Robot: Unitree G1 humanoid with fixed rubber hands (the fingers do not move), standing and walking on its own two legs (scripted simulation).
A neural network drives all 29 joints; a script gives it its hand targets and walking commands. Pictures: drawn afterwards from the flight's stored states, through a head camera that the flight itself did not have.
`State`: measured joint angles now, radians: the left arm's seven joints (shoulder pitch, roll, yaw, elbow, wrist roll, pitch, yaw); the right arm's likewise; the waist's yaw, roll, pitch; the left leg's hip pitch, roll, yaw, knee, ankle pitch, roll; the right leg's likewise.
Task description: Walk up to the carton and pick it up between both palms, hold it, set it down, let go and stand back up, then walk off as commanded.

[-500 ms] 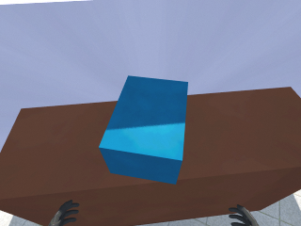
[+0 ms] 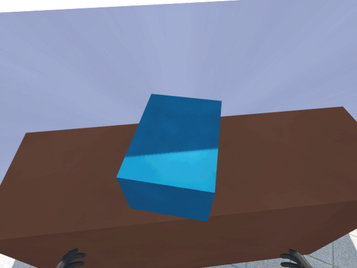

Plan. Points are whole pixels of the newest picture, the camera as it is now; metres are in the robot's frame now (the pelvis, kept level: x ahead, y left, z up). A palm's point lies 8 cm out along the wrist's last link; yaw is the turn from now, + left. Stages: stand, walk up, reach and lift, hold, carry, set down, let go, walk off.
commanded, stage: stand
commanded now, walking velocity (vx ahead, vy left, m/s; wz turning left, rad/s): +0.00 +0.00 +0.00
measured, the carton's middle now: (177, 153) +0.42 +0.01 +0.00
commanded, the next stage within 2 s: walk off in 0.52 s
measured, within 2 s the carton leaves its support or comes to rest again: neither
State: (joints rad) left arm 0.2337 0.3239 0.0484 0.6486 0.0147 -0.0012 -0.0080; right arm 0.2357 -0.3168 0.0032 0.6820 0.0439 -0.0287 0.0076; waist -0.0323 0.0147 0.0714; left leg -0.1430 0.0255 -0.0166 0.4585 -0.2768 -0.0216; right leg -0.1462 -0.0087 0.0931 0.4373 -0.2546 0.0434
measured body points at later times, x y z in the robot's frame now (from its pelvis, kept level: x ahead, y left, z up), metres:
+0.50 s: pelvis +0.00 +0.00 +0.00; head +0.01 +0.00 +0.45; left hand +0.13 +0.29 -0.10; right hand +0.11 -0.28 -0.11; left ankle -0.02 +0.13 -0.74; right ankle -0.01 -0.15 -0.74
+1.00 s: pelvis -0.04 -0.05 -0.02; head -0.01 -0.08 +0.43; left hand +0.08 +0.27 -0.09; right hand +0.06 -0.34 -0.15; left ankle -0.02 +0.13 -0.73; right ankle -0.01 -0.14 -0.74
